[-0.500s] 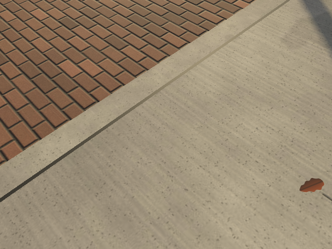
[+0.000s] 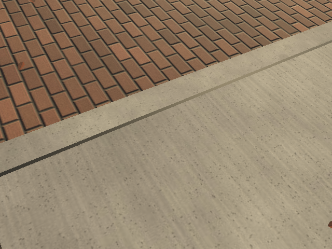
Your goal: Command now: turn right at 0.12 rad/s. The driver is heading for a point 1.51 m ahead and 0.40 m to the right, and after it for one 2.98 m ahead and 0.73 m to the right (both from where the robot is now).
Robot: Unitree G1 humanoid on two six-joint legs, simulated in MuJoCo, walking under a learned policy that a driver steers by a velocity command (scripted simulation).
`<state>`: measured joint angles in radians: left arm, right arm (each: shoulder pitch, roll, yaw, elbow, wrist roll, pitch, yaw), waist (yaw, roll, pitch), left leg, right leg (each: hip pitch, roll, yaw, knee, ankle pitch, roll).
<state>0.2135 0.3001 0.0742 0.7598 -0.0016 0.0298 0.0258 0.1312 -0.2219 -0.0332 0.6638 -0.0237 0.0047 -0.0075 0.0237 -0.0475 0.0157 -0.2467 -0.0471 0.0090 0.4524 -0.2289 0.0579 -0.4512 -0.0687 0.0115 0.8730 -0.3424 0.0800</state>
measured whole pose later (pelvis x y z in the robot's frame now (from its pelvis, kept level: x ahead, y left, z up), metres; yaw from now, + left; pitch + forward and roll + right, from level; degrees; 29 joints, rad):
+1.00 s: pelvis +0.12 -0.09 -0.01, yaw -29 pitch +3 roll +0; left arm 0.06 0.25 0.04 0.58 -0.02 -0.05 -0.06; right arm 0.45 -0.27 -0.06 0.85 0.03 -0.06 0.00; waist -0.11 -0.02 0.02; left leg 0.10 0.07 0.13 0.25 -0.40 -0.05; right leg -0.57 -0.05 -0.01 0.61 -0.14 -0.03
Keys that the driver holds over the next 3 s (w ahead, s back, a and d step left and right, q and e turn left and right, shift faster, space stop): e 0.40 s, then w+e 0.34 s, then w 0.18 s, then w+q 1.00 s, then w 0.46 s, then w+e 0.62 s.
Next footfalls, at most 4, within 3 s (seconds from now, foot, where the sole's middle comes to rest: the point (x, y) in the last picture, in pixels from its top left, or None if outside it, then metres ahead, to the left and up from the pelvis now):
0.18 right None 0.01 -0.13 -0.78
0.56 left None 0.07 0.10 -0.78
1.04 right None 0.21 -0.29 -0.78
1.58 left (211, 228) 0.58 -0.18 -0.78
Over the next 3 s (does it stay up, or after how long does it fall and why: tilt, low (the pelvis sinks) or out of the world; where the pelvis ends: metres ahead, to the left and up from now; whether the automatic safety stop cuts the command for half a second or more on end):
stays up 1.15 -0.26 -0.01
